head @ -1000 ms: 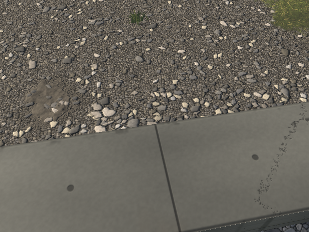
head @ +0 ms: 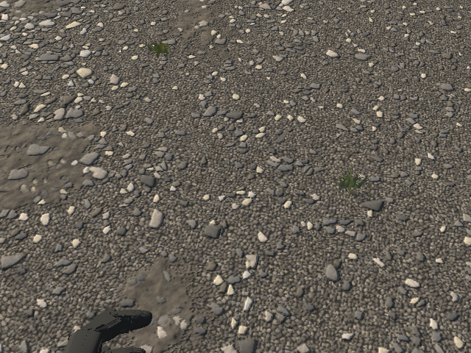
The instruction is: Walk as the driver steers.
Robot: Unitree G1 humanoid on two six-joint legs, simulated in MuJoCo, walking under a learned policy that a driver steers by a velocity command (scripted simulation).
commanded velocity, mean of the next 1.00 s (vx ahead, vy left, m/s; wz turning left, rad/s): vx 0.50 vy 0.00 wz -0.22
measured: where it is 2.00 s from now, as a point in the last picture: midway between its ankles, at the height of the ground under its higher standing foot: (299, 182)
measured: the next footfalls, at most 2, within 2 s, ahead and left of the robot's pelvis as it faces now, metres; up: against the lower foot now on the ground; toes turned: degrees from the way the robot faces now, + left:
right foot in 0.16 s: +0.29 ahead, -0.09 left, +0.00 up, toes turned +1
left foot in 0.68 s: +0.56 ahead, +0.08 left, +0.00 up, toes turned -9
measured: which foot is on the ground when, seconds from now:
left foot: down 0.00-0.18, up 0.20-0.66, down 0.68-1.00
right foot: up 0.00-0.14, down 0.16-0.68, up 0.70-1.00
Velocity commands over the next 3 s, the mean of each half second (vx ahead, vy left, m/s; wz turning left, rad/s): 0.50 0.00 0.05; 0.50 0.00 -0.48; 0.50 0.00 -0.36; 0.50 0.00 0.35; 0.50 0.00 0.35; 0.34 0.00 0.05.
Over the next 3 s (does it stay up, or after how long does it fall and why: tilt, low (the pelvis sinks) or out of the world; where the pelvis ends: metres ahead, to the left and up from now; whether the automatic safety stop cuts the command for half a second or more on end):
stays up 1.51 -0.34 0.00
